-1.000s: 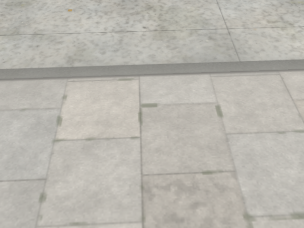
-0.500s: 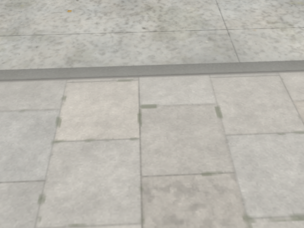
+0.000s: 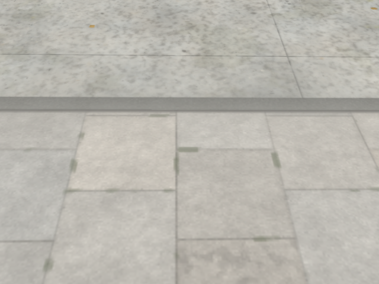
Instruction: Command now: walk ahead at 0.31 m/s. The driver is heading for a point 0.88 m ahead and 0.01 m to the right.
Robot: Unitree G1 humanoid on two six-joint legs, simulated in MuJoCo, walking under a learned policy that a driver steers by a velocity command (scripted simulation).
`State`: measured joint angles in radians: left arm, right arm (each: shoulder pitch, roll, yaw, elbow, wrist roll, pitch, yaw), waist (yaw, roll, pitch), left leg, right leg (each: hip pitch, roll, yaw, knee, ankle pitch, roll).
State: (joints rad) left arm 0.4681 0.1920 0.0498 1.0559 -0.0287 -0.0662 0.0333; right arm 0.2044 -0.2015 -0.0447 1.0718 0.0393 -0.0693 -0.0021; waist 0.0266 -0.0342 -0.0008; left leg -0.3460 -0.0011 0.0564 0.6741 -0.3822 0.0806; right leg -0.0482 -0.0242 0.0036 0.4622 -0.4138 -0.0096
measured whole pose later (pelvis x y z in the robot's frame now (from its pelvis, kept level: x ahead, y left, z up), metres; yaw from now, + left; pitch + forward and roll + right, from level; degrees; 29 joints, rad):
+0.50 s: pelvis +0.22 +0.00 -0.01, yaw +0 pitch +2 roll +1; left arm -0.01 0.21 0.04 0.81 -0.03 -0.10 -0.04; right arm 0.49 -0.21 -0.03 1.08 0.01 -0.08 -0.02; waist -0.09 -0.03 0.02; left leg 0.17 -0.02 0.05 0.16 -0.37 0.01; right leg -0.64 -0.06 -0.03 0.57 0.02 -0.05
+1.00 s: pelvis +0.50 -0.03 +0.01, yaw +0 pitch +2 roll -2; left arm 0.38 0.24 0.05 0.99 -0.01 -0.09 0.00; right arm 0.06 -0.24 -0.05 0.88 0.02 -0.08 0.01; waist 0.07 0.04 -0.01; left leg -0.66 0.11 -0.02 0.61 0.09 0.02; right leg 0.01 0.06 -0.06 0.19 -0.24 -0.05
